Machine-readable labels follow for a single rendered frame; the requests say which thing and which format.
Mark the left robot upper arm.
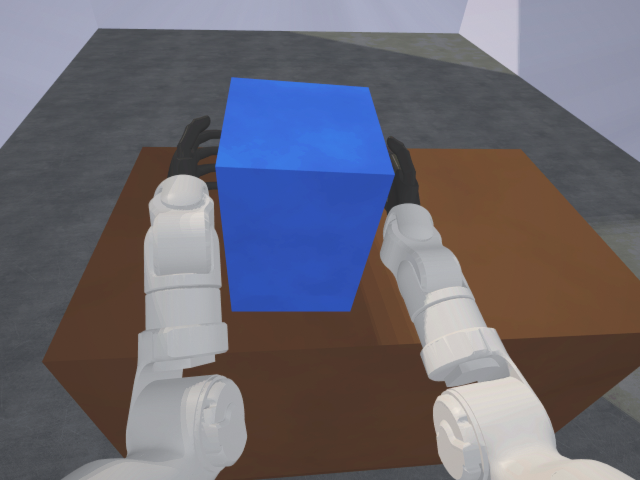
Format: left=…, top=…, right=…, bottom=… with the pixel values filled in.
left=61, top=374, right=247, bottom=480

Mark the right robot hand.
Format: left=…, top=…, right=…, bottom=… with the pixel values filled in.
left=384, top=136, right=421, bottom=215

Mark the left robot hand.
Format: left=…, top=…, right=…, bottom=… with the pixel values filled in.
left=167, top=115, right=222, bottom=190

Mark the left robot forearm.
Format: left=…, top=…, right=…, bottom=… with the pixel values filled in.
left=126, top=175, right=228, bottom=448

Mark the right robot forearm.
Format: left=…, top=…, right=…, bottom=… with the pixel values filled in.
left=380, top=203, right=556, bottom=446

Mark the pedestal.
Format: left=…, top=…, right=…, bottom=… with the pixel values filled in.
left=42, top=147, right=640, bottom=480

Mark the right robot upper arm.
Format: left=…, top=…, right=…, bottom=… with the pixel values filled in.
left=433, top=376, right=635, bottom=480

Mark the carton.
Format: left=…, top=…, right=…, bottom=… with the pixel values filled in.
left=215, top=77, right=395, bottom=312

